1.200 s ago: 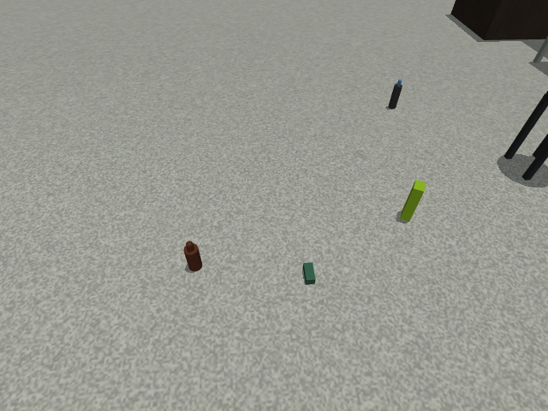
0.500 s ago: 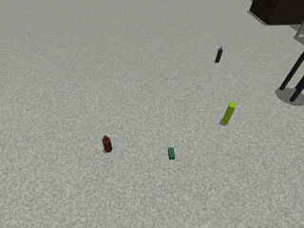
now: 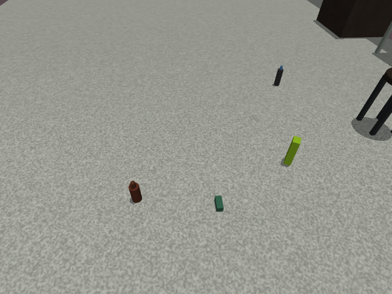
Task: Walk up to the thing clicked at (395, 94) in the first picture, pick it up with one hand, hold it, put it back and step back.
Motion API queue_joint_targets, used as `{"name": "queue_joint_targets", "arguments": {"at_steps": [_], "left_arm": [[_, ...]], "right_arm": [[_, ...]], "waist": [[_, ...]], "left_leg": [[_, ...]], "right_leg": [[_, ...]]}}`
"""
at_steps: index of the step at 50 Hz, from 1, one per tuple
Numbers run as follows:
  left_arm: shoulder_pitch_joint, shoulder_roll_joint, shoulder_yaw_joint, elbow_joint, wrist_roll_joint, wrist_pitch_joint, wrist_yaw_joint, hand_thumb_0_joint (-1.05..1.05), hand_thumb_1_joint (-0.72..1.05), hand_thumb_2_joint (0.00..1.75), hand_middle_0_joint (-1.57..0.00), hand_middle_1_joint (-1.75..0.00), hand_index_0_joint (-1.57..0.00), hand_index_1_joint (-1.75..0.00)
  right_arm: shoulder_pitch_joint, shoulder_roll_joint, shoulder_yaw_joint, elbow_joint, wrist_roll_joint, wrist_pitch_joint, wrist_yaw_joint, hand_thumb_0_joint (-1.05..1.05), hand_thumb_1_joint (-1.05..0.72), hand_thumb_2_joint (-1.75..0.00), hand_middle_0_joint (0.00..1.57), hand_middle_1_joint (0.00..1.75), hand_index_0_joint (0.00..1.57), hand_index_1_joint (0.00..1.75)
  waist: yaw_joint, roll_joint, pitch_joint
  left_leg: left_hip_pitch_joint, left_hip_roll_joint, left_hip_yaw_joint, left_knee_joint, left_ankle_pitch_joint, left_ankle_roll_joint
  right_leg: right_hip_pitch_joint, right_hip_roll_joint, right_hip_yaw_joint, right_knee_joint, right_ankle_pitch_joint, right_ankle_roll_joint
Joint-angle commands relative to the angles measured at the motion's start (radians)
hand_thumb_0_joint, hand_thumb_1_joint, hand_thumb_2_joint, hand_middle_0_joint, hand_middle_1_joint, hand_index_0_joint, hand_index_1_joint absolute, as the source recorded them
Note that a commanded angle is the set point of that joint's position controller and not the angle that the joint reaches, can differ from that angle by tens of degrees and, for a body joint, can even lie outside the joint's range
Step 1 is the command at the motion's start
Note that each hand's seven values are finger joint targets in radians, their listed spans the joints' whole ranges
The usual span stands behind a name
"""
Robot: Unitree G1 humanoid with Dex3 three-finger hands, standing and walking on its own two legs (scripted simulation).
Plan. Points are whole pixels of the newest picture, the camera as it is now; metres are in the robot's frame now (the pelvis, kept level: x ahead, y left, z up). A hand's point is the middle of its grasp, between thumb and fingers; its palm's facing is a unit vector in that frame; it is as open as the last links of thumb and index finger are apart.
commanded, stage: walk up
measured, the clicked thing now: (279, 75) +2.17 -0.81 -0.68
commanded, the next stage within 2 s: none
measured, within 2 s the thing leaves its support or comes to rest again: neither
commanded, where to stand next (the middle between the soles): +0.64 -0.10 m, yaw -8 degrees
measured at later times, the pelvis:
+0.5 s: pelvis +0.15 -0.08 -0.01, yaw -6 degrees
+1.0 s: pelvis +0.37 -0.06 -0.01, yaw -9 degrees
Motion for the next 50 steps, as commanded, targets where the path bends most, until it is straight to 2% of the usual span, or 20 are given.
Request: {"name": "queue_joint_targets", "arguments": {"at_steps": [1,3,8,11,12,13,14,15,19,27,30,32,33,34,35,36,39,41,46,50], "left_arm": [[-0.150,0.219,0.068,-0.156,0.014,-0.026,-0.001,0.00,0.90,0.90,-0.20,-0.30,-0.20,-0.30],[-0.145,0.224,0.063,-0.181,0.007,-0.042,-0.010,0.00,0.90,0.90,-0.20,-0.30,-0.20,-0.30],[0.045,0.231,0.082,-0.158,-0.003,-0.036,-0.044,0.00,0.90,0.90,-0.20,-0.30,-0.20,-0.30],[0.285,0.280,0.119,-0.078,0.000,-0.045,-0.021,0.00,0.90,0.90,-0.20,-0.30,-0.20,-0.30],[0.371,0.351,0.145,-0.072,0.009,-0.051,-0.002,0.00,0.90,0.90,-0.20,-0.30,-0.20,-0.30],[0.324,0.405,0.152,-0.126,0.017,-0.059,0.009,0.00,0.90,0.90,-0.20,-0.30,-0.20,-0.30],[0.202,0.421,0.141,-0.170,0.007,-0.056,0.005,0.00,0.90,0.90,-0.20,-0.30,-0.20,-0.30],[0.129,0.423,0.133,-0.202,-0.004,-0.058,0.005,0.00,0.90,0.90,-0.20,-0.30,-0.20,-0.30],[0.091,0.320,0.106,-0.212,-0.026,-0.074,0.011,0.00,0.90,0.90,-0.20,-0.30,-0.20,-0.30],[0.161,0.335,0.102,-0.252,-0.023,-0.092,0.006,0.00,0.90,0.90,-0.20,-0.30,-0.20,-0.30],[0.140,0.342,0.094,-0.272,-0.023,-0.088,0.005,0.00,0.90,0.90,-0.20,-0.30,-0.20,-0.30],[0.137,0.314,0.083,-0.282,-0.023,-0.084,0.009,0.00,0.90,0.90,-0.20,-0.30,-0.20,-0.30],[0.171,0.265,0.065,-0.287,-0.026,-0.082,0.011,0.00,0.90,0.90,-0.20,-0.30,-0.20,-0.30],[0.240,0.174,0.039,-0.297,-0.042,-0.081,0.016,0.00,0.90,0.90,-0.20,-0.30,-0.20,-0.30],[0.243,0.218,0.049,-0.283,-0.045,-0.075,0.026,0.00,0.90,0.90,-0.20,-0.30,-0.20,-0.30],[0.204,0.295,0.062,-0.268,-0.033,-0.069,0.040,0.00,0.90,0.90,-0.20,-0.30,-0.20,-0.30],[0.195,0.273,0.060,-0.251,-0.047,-0.072,0.026,0.00,0.90,0.90,-0.20,-0.30,-0.20,-0.30],[0.217,0.244,0.059,-0.247,-0.050,-0.063,0.011,0.00,0.90,0.90,-0.20,-0.30,-0.20,-0.30],[0.102,0.216,0.058,-0.304,-0.032,-0.060,-0.013,0.00,0.90,0.90,-0.20,-0.30,-0.20,-0.30],[0.101,0.215,0.073,-0.298,-0.023,-0.067,-0.017,0.00,0.90,0.90,-0.20,-0.30,-0.20,-0.30]], "right_arm": [[0.092,-0.370,-0.127,-0.078,-0.012,-0.036,-0.016,0.00,-0.90,-0.90,0.20,0.30,0.20,0.30],[0.096,-0.339,-0.121,-0.103,-0.010,-0.049,-0.017,0.00,-0.90,-0.90,0.20,0.30,0.20,0.30],[-0.089,-0.321,-0.124,-0.201,-0.018,-0.040,0.004,0.00,-0.90,-0.90,0.20,0.30,0.20,0.30],[-0.076,-0.245,-0.102,-0.222,-0.016,-0.023,0.006,0.00,-0.90,-0.90,0.20,0.30,0.20,0.30],[-0.013,-0.180,-0.078,-0.229,-0.009,-0.020,0.006,0.00,-0.90,-0.90,0.20,0.30,0.20,0.30],[0.030,-0.165,-0.068,-0.237,0.002,-0.009,0.010,0.00,-0.90,-0.90,0.20,0.30,0.20,0.30],[0.047,-0.257,-0.093,-0.221,0.002,0.003,0.007,0.00,-0.90,-0.90,0.20,0.30,0.20,0.30],[0.046,-0.301,-0.106,-0.213,0.002,0.000,0.008,0.00,-0.90,-0.90,0.20,0.30,0.20,0.30],[0.151,-0.270,-0.093,-0.167,0.020,-0.005,0.022,0.00,-0.90,-0.90,0.20,0.30,0.20,0.30],[0.012,-0.243,-0.101,-0.276,-0.001,-0.020,0.048,0.00,-0.90,-0.90,0.20,0.30,0.20,0.30],[0.014,-0.234,-0.108,-0.285,0.000,-0.033,0.046,0.00,-0.90,-0.90,0.20,0.30,0.20,0.30],[0.142,-0.243,-0.119,-0.255,-0.003,-0.047,0.037,0.00,-0.90,-0.90,0.20,0.30,0.20,0.30],[0.259,-0.292,-0.139,-0.225,-0.009,-0.056,0.024,0.00,-0.90,-0.90,0.20,0.30,0.20,0.30],[0.345,-0.370,-0.162,-0.226,-0.027,-0.064,0.013,0.00,-0.90,-0.90,0.20,0.30,0.20,0.30],[0.320,-0.400,-0.166,-0.252,-0.007,-0.065,0.006,0.00,-0.90,-0.90,0.20,0.30,0.20,0.30],[0.286,-0.399,-0.168,-0.252,0.019,-0.059,0.008,0.00,-0.90,-0.90,0.20,0.30,0.20,0.30],[0.172,-0.292,-0.117,-0.297,0.030,-0.057,-0.003,0.00,-0.90,-0.90,0.20,0.30,0.20,0.30],[0.170,-0.285,-0.110,-0.297,0.032,-0.066,-0.003,0.00,-0.90,-0.90,0.20,0.30,0.20,0.30],[0.188,-0.302,-0.112,-0.332,0.026,-0.063,-0.001,0.00,-0.90,-0.90,0.20,0.30,0.20,0.30],[0.160,-0.308,-0.109,-0.355,0.031,-0.050,0.003,0.00,-0.90,-0.90,0.20,0.30,0.20,0.30]], "waist": [[-0.098,0.141,0.159],[-0.085,0.080,0.144],[0.029,0.230,0.063],[0.131,-0.039,-0.051],[0.167,-0.297,-0.074],[0.133,-0.335,-0.047],[0.074,-0.206,0.018],[0.040,-0.171,0.104],[-0.006,-0.100,0.107],[0.048,-0.078,0.097],[0.022,-0.083,0.094],[-0.051,-0.023,0.016],[-0.099,0.105,-0.068],[-0.111,0.322,-0.155],[-0.102,0.260,-0.132],[-0.095,0.201,-0.082],[-0.031,0.101,0.063],[-0.017,0.149,0.047],[-0.038,0.183,0.067],[-0.019,0.168,0.031]], "left_leg": [[0.155,0.420,-0.482,-0.296,-0.329,0.244],[0.234,0.396,-0.427,-0.267,-0.112,0.247],[-0.045,0.237,-0.105,-0.195,-0.134,0.130],[-0.288,0.104,0.057,0.240,-0.084,0.066],[-0.448,0.008,0.113,0.519,-0.236,0.036],[-0.539,-0.037,0.014,0.693,-0.265,-0.003],[-0.465,0.015,-0.054,0.715,-0.207,-0.010],[-0.451,0.066,-0.073,0.720,-0.161,-0.008],[-0.375,0.122,-0.084,0.619,0.002,0.004],[-0.323,0.108,0.000,0.252,0.113,-0.035],[-0.195,0.082,0.037,0.173,0.141,-0.024],[0.009,0.025,0.081,0.075,0.172,-0.005],[0.175,0.054,0.014,0.020,0.096,0.033],[0.339,0.286,-0.342,-0.051,-0.013,0.105],[0.355,0.433,-0.641,-0.161,-0.081,0.189],[0.285,0.462,-0.642,-0.132,-0.052,0.255],[0.036,0.297,-0.226,-0.130,0.276,0.155],[-0.007,0.258,-0.120,-0.116,0.425,0.152],[0.027,0.272,-0.038,-0.107,0.486,0.202],[-0.072,0.251,-0.027,-0.031,0.346,0.162]], "right_leg": [[-0.537,-0.053,0.052,0.345,-0.107,-0.005],[-0.557,-0.084,0.087,0.323,-0.078,0.002],[-0.147,-0.071,-0.016,0.158,0.066,0.010],[0.303,0.008,-0.053,0.037,0.211,0.011],[0.399,-0.086,0.143,-0.089,-0.040,-0.017],[0.301,-0.287,0.547,-0.267,-0.404,-0.087],[0.114,-0.380,0.707,-0.371,-0.581,-0.172],[0.008,-0.385,0.710,-0.366,-0.535,-0.218],[-0.050,-0.251,0.347,-0.289,-0.171,-0.173],[-0.035,-0.215,0.192,-0.229,0.009,-0.180],[-0.103,-0.220,0.161,-0.161,0.127,-0.166],[-0.116,-0.164,0.077,0.063,0.377,-0.126],[-0.176,-0.087,0.012,0.322,0.423,-0.092],[-0.364,0.022,-0.010,0.583,0.142,-0.035],[-0.508,0.100,0.022,0.666,-0.137,-0.028],[-0.520,0.020,0.099,0.748,-0.161,-0.038],[-0.419,-0.036,0.130,0.668,0.001,-0.032],[-0.369,-0.037,0.077,0.619,0.056,-0.013],[-0.362,-0.087,-0.012,0.317,0.135,0.022],[-0.159,-0.043,-0.062,0.171,0.224,-0.005]]}}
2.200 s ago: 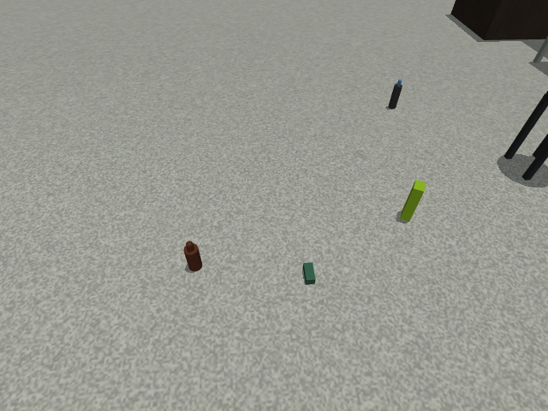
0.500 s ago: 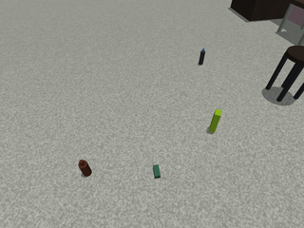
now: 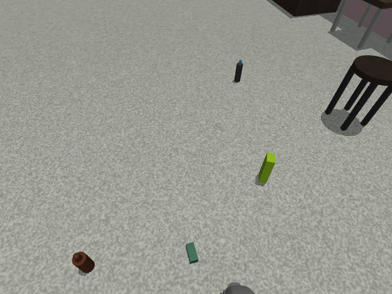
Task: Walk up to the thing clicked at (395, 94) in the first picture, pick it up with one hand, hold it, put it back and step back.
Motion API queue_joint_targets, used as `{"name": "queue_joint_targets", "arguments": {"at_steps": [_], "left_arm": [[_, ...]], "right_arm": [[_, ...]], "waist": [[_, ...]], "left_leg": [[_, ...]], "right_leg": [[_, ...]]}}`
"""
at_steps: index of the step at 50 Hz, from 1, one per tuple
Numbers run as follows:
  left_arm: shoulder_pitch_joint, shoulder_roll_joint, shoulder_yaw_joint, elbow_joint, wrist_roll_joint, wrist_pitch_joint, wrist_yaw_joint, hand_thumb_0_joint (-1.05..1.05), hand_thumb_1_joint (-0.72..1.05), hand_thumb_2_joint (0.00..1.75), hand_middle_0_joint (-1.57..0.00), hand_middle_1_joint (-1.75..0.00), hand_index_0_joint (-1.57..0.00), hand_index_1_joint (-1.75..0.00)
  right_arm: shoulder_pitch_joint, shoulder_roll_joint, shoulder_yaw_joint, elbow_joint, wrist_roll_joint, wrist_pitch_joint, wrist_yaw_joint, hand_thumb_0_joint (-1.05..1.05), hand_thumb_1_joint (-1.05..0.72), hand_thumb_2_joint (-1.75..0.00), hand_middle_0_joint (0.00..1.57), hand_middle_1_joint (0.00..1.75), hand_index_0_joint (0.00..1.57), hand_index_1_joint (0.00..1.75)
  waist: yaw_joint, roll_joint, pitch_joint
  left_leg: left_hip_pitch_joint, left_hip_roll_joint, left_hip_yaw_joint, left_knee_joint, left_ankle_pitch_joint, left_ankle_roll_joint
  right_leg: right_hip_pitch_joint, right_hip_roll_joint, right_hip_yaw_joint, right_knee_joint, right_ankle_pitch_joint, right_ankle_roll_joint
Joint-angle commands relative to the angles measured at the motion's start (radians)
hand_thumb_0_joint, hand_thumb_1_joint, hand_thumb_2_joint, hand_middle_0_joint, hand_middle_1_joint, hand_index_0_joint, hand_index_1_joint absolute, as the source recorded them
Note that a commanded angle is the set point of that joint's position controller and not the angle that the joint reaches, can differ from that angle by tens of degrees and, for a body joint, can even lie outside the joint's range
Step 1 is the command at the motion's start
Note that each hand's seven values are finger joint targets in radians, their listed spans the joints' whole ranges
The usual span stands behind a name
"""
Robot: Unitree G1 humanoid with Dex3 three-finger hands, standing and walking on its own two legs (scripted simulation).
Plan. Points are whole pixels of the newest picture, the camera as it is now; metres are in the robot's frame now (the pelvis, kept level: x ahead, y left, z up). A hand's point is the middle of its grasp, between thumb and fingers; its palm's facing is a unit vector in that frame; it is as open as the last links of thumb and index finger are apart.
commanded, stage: walk up
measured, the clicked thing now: (238, 70) +1.89 -0.46 -0.67
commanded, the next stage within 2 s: stand in 1.40 s
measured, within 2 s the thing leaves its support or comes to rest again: neither
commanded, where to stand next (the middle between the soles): +0.28 +0.01 m, yaw +1 degrees
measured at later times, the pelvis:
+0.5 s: pelvis +0.18 +0.01 -0.01, yaw +1 degrees
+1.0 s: pelvis +0.22 +0.02 -0.01, yaw +0 degrees
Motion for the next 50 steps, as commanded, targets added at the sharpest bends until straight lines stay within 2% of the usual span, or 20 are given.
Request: {"name": "queue_joint_targets", "arguments": {"at_steps": [1,3,4,5,6,7,10,12,18,22,25,27,28,32,38,41,43,44,47,50], "left_arm": [[0.035,0.147,0.057,-0.053,0.009,-0.030,0.008,0.00,0.90,0.90,-0.20,-0.30,-0.20,-0.30],[0.168,0.195,0.083,-0.010,0.012,-0.041,0.022,0.00,0.90,0.90,-0.20,-0.30,-0.20,-0.30],[0.246,0.253,0.108,0.003,0.018,-0.048,0.035,0.00,0.90,0.90,-0.20,-0.30,-0.20,-0.30],[0.242,0.321,0.116,-0.033,0.011,-0.058,0.045,0.00,0.90,0.90,-0.20,-0.30,-0.20,-0.30],[0.192,0.332,0.110,-0.041,0.000,-0.052,0.043,0.00,0.90,0.90,-0.20,-0.30,-0.20,-0.30],[0.141,0.324,0.107,-0.060,-0.006,-0.049,0.046,0.00,0.90,0.90,-0.20,-0.30,-0.20,-0.30],[0.081,0.241,0.082,-0.068,-0.012,-0.056,0.053,0.00,0.90,0.90,-0.20,-0.30,-0.20,-0.30],[0.076,0.221,0.075,-0.069,-0.008,-0.063,0.052,0.00,0.90,0.90,-0.20,-0.30,-0.20,-0.30],[0.079,0.244,0.082,-0.101,0.012,-0.062,0.045,0.00,0.90,0.90,-0.20,-0.30,-0.20,-0.30],[0.073,0.228,0.057,-0.098,0.012,-0.045,0.054,0.00,0.90,0.90,-0.20,-0.30,-0.20,-0.30],[0.060,0.158,0.022,-0.100,-0.005,-0.023,0.063,0.00,0.90,0.90,-0.20,-0.30,-0.20,-0.30],[0.145,0.078,-0.006,-0.083,-0.017,-0.002,0.072,0.00,0.90,0.90,-0.20,-0.30,-0.20,-0.30],[0.158,0.158,0.018,-0.045,-0.016,0.015,0.084,0.00,0.90,0.90,-0.20,-0.30,-0.20,-0.30],[0.104,0.164,0.020,-0.002,-0.014,0.022,0.077,0.00,0.90,0.90,-0.20,-0.30,-0.20,-0.30],[0.068,0.130,0.014,0.054,-0.008,0.024,0.083,0.00,0.90,0.90,-0.20,-0.30,-0.20,-0.30],[0.065,0.149,0.024,0.093,0.005,0.015,0.086,0.00,0.90,0.90,-0.20,-0.30,-0.20,-0.30],[-0.040,0.217,0.029,0.065,0.016,0.001,0.085,0.00,0.90,0.90,-0.20,-0.30,-0.20,-0.30],[-0.118,0.245,0.025,0.060,0.010,0.007,0.078,0.00,0.90,0.90,-0.20,-0.30,-0.20,-0.30],[-0.147,0.146,-0.006,0.075,-0.002,0.010,0.071,0.00,0.90,0.90,-0.20,-0.30,-0.20,-0.30],[-0.138,0.156,-0.004,0.120,0.002,0.007,0.069,0.00,0.90,0.90,-0.20,-0.30,-0.20,-0.30]], "right_arm": [[-0.029,-0.255,-0.079,-0.104,0.010,-0.009,-0.016,0.00,-0.90,-0.90,0.20,0.30,0.20,0.30],[-0.021,-0.208,-0.058,-0.119,0.012,-0.003,-0.014,0.00,-0.90,-0.90,0.20,0.30,0.20,0.30],[0.036,-0.150,-0.037,-0.125,0.014,-0.005,-0.013,0.00,-0.90,-0.90,0.20,0.30,0.20,0.30],[0.102,-0.115,-0.020,-0.125,0.013,0.005,-0.011,0.00,-0.90,-0.90,0.20,0.30,0.20,0.30],[0.064,-0.241,-0.055,-0.097,0.007,0.022,-0.021,0.00,-0.90,-0.90,0.20,0.30,0.20,0.30],[0.045,-0.260,-0.061,-0.084,0.003,0.026,-0.028,0.00,-0.90,-0.90,0.20,0.30,0.20,0.30],[0.060,-0.224,-0.052,-0.041,0.021,0.030,-0.017,0.00,-0.90,-0.90,0.20,0.30,0.20,0.30],[0.093,-0.204,-0.051,-0.024,0.012,0.035,-0.007,0.00,-0.90,-0.90,0.20,0.30,0.20,0.30],[-0.015,-0.191,-0.065,-0.055,-0.013,0.032,0.019,0.00,-0.90,-0.90,0.20,0.30,0.20,0.30],[-0.049,-0.154,-0.057,-0.048,-0.011,0.013,-0.001,0.00,-0.90,-0.90,0.20,0.30,0.20,0.30],[0.048,-0.188,-0.065,-0.003,-0.015,-0.006,-0.027,0.00,-0.90,-0.90,0.20,0.30,0.20,0.30],[0.024,-0.285,-0.074,-0.034,-0.018,-0.012,-0.043,0.00,-0.90,-0.90,0.20,0.30,0.20,0.30],[0.004,-0.318,-0.082,-0.027,0.004,-0.007,-0.042,0.00,-0.90,-0.90,0.20,0.30,0.20,0.30],[-0.084,-0.247,-0.050,-0.033,0.001,-0.001,-0.058,0.00,-0.90,-0.90,0.20,0.30,0.20,0.30],[-0.147,-0.239,-0.034,-0.031,0.006,0.016,-0.063,0.00,-0.90,-0.90,0.20,0.30,0.20,0.30],[-0.211,-0.203,-0.018,-0.027,0.022,0.036,-0.060,0.00,-0.90,-0.90,0.20,0.30,0.20,0.30],[-0.203,-0.138,0.001,-0.011,0.035,0.042,-0.055,0.00,-0.90,-0.90,0.20,0.30,0.20,0.30],[-0.188,-0.155,-0.008,0.026,0.031,0.050,-0.061,0.00,-0.90,-0.90,0.20,0.30,0.20,0.30],[-0.227,-0.206,-0.013,0.081,0.021,0.031,-0.053,0.00,-0.90,-0.90,0.20,0.30,0.20,0.30],[-0.258,-0.178,0.006,0.110,0.022,0.031,-0.045,0.00,-0.90,-0.90,0.20,0.30,0.20,0.30]], "waist": [[0.035,0.144,-0.068],[0.114,-0.004,-0.152],[0.148,-0.208,-0.204],[0.117,-0.293,-0.219],[0.121,-0.162,-0.164],[0.107,-0.145,-0.105],[0.058,-0.089,-0.029],[0.042,-0.105,-0.040],[0.067,-0.126,-0.022],[0.064,-0.117,-0.073],[0.004,0.048,-0.153],[0.039,0.235,-0.197],[0.032,0.218,-0.197],[0.046,0.211,-0.131],[0.047,0.226,-0.182],[0.081,0.133,-0.180],[0.035,-0.037,-0.146],[0.011,-0.097,-0.118],[0.024,-0.017,-0.118],[0.039,-0.078,-0.117]], "left_leg": [[-0.133,0.195,-0.127,-0.047,0.287,0.179],[-0.227,0.136,-0.084,0.210,0.296,0.133],[-0.333,0.055,-0.035,0.463,0.135,0.095],[-0.480,-0.054,-0.076,0.635,-0.197,0.047],[-0.503,-0.022,-0.137,0.723,-0.217,0.043],[-0.518,0.013,-0.170,0.732,-0.206,0.041],[-0.473,0.048,-0.215,0.651,-0.044,0.038],[-0.418,0.033,-0.187,0.604,0.017,0.025],[-0.381,0.064,-0.121,0.312,0.067,-0.019],[-0.223,0.021,-0.079,0.164,0.152,-0.006],[-0.010,0.008,-0.101,-0.015,0.316,0.043],[0.056,0.326,-0.549,-0.106,0.443,0.171],[0.024,0.378,-0.597,-0.106,0.357,0.277],[-0.079,0.219,-0.312,-0.052,0.498,0.184],[-0.121,0.218,-0.250,0.030,0.608,0.190],[-0.253,0.172,-0.226,0.096,0.363,0.117],[-0.268,0.047,-0.150,0.154,0.097,0.024],[-0.135,0.008,-0.134,0.161,-0.056,0.023],[-0.087,0.099,-0.216,0.013,0.152,0.053],[-0.128,0.086,-0.185,-0.008,0.150,0.053]], "right_leg": [[0.226,0.043,-0.067,-0.145,0.087,-0.020],[0.477,0.065,-0.047,-0.205,0.079,-0.044],[0.580,-0.047,0.136,-0.302,-0.081,-0.074],[0.618,-0.311,0.590,-0.431,-0.194,-0.142],[0.524,-0.359,0.700,-0.482,-0.324,-0.235],[0.442,-0.353,0.681,-0.494,-0.354,-0.266],[0.322,-0.207,0.338,-0.473,-0.083,-0.159],[0.282,-0.160,0.224,-0.461,0.068,-0.159],[0.211,-0.163,0.141,-0.487,-0.162,-0.210],[0.194,-0.170,0.079,-0.307,0.261,-0.187],[0.152,-0.069,-0.010,-0.018,0.265,-0.093],[0.000,0.095,0.007,0.204,-0.318,-0.011],[0.026,0.050,0.029,0.288,-0.384,-0.021],[0.050,0.012,0.063,0.205,-0.277,-0.027],[0.195,0.035,-0.025,-0.019,-0.152,0.001],[0.356,0.031,0.000,-0.225,0.082,-0.018],[0.257,-0.164,0.276,-0.314,0.092,-0.107],[0.091,-0.212,0.297,-0.322,0.048,-0.162],[0.134,-0.064,0.103,-0.257,0.065,-0.037],[0.224,-0.071,0.123,-0.304,0.048,-0.039]]}}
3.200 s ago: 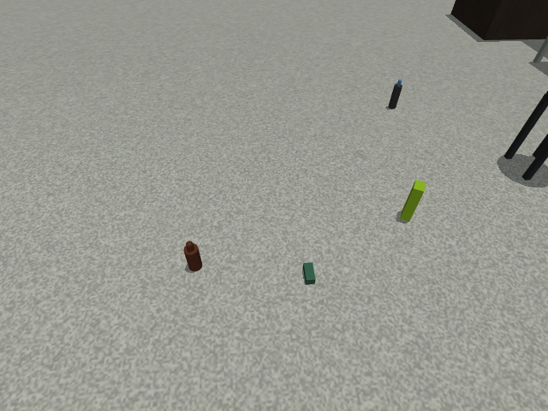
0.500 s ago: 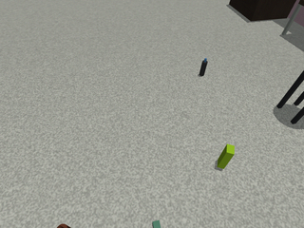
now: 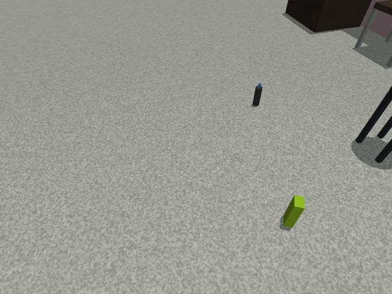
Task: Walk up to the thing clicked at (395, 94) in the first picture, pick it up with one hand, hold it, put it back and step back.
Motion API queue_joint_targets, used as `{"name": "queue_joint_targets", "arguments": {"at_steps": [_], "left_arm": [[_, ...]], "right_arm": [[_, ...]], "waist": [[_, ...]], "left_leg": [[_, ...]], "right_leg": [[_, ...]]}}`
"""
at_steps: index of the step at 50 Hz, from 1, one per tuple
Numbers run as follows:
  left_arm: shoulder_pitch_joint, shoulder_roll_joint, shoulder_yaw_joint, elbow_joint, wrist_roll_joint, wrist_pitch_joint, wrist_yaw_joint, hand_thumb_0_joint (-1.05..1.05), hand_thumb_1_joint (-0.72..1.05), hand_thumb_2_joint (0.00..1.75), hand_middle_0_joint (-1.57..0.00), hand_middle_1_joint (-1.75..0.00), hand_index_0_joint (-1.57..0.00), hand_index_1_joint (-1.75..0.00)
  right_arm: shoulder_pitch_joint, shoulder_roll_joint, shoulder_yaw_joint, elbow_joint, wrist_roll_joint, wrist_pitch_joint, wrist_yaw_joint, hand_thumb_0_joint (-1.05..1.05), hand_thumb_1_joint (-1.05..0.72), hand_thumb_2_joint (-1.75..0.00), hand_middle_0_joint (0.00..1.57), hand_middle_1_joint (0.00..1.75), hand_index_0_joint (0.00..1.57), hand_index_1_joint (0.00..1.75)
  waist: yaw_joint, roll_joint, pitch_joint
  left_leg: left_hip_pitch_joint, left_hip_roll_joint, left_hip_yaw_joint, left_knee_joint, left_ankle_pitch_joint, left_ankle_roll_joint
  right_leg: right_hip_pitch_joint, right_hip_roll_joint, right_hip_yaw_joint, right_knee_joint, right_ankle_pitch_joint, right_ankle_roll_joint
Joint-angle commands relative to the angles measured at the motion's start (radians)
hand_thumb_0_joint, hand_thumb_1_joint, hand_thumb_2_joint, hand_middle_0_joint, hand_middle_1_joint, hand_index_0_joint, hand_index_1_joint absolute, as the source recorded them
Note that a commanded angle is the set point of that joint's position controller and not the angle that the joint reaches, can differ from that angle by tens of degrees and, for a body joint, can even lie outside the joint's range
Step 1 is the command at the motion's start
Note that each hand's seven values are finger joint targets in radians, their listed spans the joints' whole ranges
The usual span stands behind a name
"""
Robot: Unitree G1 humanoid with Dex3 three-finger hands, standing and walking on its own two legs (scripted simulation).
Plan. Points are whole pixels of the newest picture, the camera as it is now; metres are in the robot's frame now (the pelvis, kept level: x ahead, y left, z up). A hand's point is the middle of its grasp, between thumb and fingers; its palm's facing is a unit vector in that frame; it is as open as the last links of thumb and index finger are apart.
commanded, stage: walk up
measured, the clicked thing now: (257, 94) +1.67 -0.48 -0.66
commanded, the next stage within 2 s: stand in 0.40 s
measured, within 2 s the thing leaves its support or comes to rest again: neither
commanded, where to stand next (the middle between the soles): +0.05 -0.01 m, yaw +1 degrees
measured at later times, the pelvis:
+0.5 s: pelvis +0.01 +0.00 +0.02, yaw +0 degrees
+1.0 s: pelvis +0.02 +0.00 +0.02, yaw +1 degrees
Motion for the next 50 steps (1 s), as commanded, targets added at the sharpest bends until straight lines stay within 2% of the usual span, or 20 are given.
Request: {"name": "queue_joint_targets", "arguments": {"at_steps": [1,4,9,13,14,18,19,20,24,26,28,30,32,37,43,47,48,50], "left_arm": [[-0.092,0.232,0.049,-0.038,0.000,-0.032,0.014,0.00,0.90,0.90,-0.20,-0.30,-0.20,-0.30],[-0.117,0.221,0.044,-0.022,-0.006,-0.028,0.014,0.00,0.90,0.90,-0.20,-0.30,-0.20,-0.30],[-0.147,0.213,0.041,0.021,-0.009,-0.019,0.011,0.00,0.90,0.90,-0.20,-0.30,-0.20,-0.30],[-0.149,0.210,0.041,0.049,-0.008,-0.018,0.011,0.00,0.90,0.90,-0.20,-0.30,-0.20,-0.30],[-0.164,0.210,0.043,0.054,-0.008,-0.016,0.010,0.00,0.90,0.90,-0.20,-0.30,-0.20,-0.30],[-0.179,0.203,0.041,0.076,-0.007,-0.010,0.009,0.00,0.90,0.90,-0.20,-0.30,-0.20,-0.30],[-0.176,0.203,0.042,0.079,-0.006,-0.011,0.009,0.00,0.90,0.90,-0.20,-0.30,-0.20,-0.30],[-0.156,0.204,0.036,0.091,0.003,-0.017,0.008,0.00,0.90,0.90,-0.20,-0.30,-0.20,-0.30],[-0.165,0.203,0.037,0.103,0.006,-0.019,0.009,0.00,0.90,0.90,-0.20,-0.30,-0.20,-0.30],[-0.166,0.206,0.037,0.105,0.007,-0.021,0.009,0.00,0.90,0.90,-0.20,-0.30,-0.20,-0.30],[-0.161,0.200,0.036,0.106,0.007,-0.022,0.009,0.00,0.90,0.90,-0.20,-0.30,-0.20,-0.30],[-0.154,0.203,0.035,0.108,0.008,-0.021,0.009,0.00,0.90,0.90,-0.20,-0.30,-0.20,-0.30],[-0.157,0.199,0.034,0.108,0.006,-0.023,0.010,0.00,0.90,0.90,-0.20,-0.30,-0.20,-0.30],[-0.146,0.201,0.035,0.108,0.006,-0.025,0.013,0.00,0.90,0.90,-0.20,-0.30,-0.20,-0.30],[-0.131,0.202,0.035,0.108,0.006,-0.023,0.016,0.00,0.90,0.90,-0.20,-0.30,-0.20,-0.30],[-0.123,0.205,0.037,0.110,0.007,-0.021,0.019,0.00,0.90,0.90,-0.20,-0.30,-0.20,-0.30],[-0.121,0.201,0.034,0.111,0.006,-0.021,0.018,0.00,0.90,0.90,-0.20,-0.30,-0.20,-0.30],[-0.123,0.204,0.036,0.106,0.008,-0.021,0.019,0.00,0.90,0.90,-0.20,-0.30,-0.20,-0.30]], "right_arm": [[-0.039,-0.199,-0.045,-0.017,-0.001,-0.023,-0.007,0.00,-0.90,-0.90,0.20,0.30,0.20,0.30],[-0.046,-0.203,-0.039,0.027,-0.003,-0.025,-0.006,0.00,-0.90,-0.90,0.20,0.30,0.20,0.30],[-0.072,-0.201,-0.031,0.074,-0.008,-0.026,-0.005,0.00,-0.90,-0.90,0.20,0.30,0.20,0.30],[-0.088,-0.196,-0.027,0.101,-0.008,-0.029,-0.007,0.00,-0.90,-0.90,0.20,0.30,0.20,0.30],[-0.080,-0.192,-0.026,0.109,-0.008,-0.028,-0.008,0.00,-0.90,-0.90,0.20,0.30,0.20,0.30],[-0.090,-0.200,-0.030,0.129,-0.011,-0.026,-0.011,0.00,-0.90,-0.90,0.20,0.30,0.20,0.30],[-0.091,-0.197,-0.029,0.130,-0.012,-0.026,-0.011,0.00,-0.90,-0.90,0.20,0.30,0.20,0.30],[-0.094,-0.196,-0.033,0.130,-0.020,-0.025,-0.009,0.00,-0.90,-0.90,0.20,0.30,0.20,0.30],[-0.099,-0.197,-0.038,0.133,-0.021,-0.022,-0.009,0.00,-0.90,-0.90,0.20,0.30,0.20,0.30],[-0.088,-0.192,-0.038,0.134,-0.022,-0.023,-0.008,0.00,-0.90,-0.90,0.20,0.30,0.20,0.30],[-0.100,-0.199,-0.042,0.133,-0.021,-0.023,-0.009,0.00,-0.90,-0.90,0.20,0.30,0.20,0.30],[-0.100,-0.193,-0.042,0.131,-0.022,-0.022,-0.009,0.00,-0.90,-0.90,0.20,0.30,0.20,0.30],[-0.093,-0.196,-0.043,0.132,-0.020,-0.025,-0.009,0.00,-0.90,-0.90,0.20,0.30,0.20,0.30],[-0.090,-0.194,-0.045,0.132,-0.020,-0.023,-0.011,0.00,-0.90,-0.90,0.20,0.30,0.20,0.30],[-0.094,-0.190,-0.044,0.131,-0.020,-0.021,-0.012,0.00,-0.90,-0.90,0.20,0.30,0.20,0.30],[-0.098,-0.187,-0.044,0.130,-0.019,-0.017,-0.012,0.00,-0.90,-0.90,0.20,0.30,0.20,0.30],[-0.101,-0.188,-0.043,0.130,-0.018,-0.016,-0.011,0.00,-0.90,-0.90,0.20,0.30,0.20,0.30],[-0.104,-0.187,-0.044,0.127,-0.021,-0.015,-0.011,0.00,-0.90,-0.90,0.20,0.30,0.20,0.30]], "waist": [[-0.014,-0.141,-0.063],[-0.008,-0.093,-0.078],[0.000,-0.053,-0.084],[0.010,-0.046,-0.137],[0.003,-0.047,-0.132],[-0.001,-0.023,-0.099],[0.000,-0.020,-0.104],[-0.002,-0.001,-0.108],[-0.006,0.007,-0.082],[-0.012,-0.009,-0.083],[-0.006,-0.004,-0.095],[-0.007,-0.014,-0.088],[-0.012,-0.018,-0.109],[-0.013,-0.032,-0.132],[-0.011,-0.039,-0.121],[-0.009,-0.042,-0.105],[-0.008,-0.033,-0.087],[-0.008,-0.037,-0.097]], "left_leg": [[0.076,0.071,-0.099,-0.148,0.078,0.053],[0.109,0.078,-0.105,-0.196,0.110,0.042],[0.113,0.089,-0.117,-0.265,0.107,0.035],[0.151,0.095,-0.106,-0.275,0.188,0.033],[0.142,0.095,-0.103,-0.282,0.196,0.028],[0.125,0.098,-0.111,-0.321,0.127,0.028],[0.136,0.101,-0.108,-0.321,0.140,0.029],[0.139,0.107,-0.119,-0.331,0.129,0.022],[0.119,0.108,-0.126,-0.351,0.071,0.017],[0.121,0.108,-0.124,-0.357,0.070,0.016],[0.135,0.109,-0.126,-0.353,0.094,0.018],[0.144,0.107,-0.126,-0.358,0.077,0.015],[0.163,0.113,-0.124,-0.344,0.147,0.019],[0.198,0.113,-0.114,-0.326,0.228,0.024],[0.200,0.112,-0.111,-0.326,0.248,0.025],[0.198,0.110,-0.116,-0.334,0.221,0.023],[0.184,0.105,-0.117,-0.341,0.185,0.022],[0.192,0.110,-0.116,-0.335,0.197,0.023]], "right_leg": [[-0.015,-0.114,0.145,-0.216,0.135,-0.071],[0.016,-0.111,0.132,-0.238,0.136,-0.062],[0.068,-0.099,0.112,-0.287,0.123,-0.051],[0.138,-0.103,0.101,-0.302,0.221,-0.046],[0.146,-0.102,0.096,-0.305,0.228,-0.045],[0.139,-0.099,0.088,-0.335,0.186,-0.040],[0.141,-0.099,0.086,-0.337,0.182,-0.042],[0.146,-0.099,0.091,-0.340,0.167,-0.032],[0.137,-0.097,0.090,-0.355,0.141,-0.031],[0.134,-0.100,0.090,-0.359,0.143,-0.032],[0.140,-0.102,0.088,-0.359,0.163,-0.031],[0.121,-0.098,0.084,-0.361,0.136,-0.030],[0.139,-0.103,0.084,-0.360,0.186,-0.031],[0.147,-0.107,0.079,-0.358,0.245,-0.029],[0.149,-0.109,0.073,-0.361,0.265,-0.025],[0.135,-0.106,0.066,-0.365,0.222,-0.021],[0.127,-0.104,0.067,-0.374,0.197,-0.020],[0.130,-0.108,0.068,-0.372,0.195,-0.023]]}}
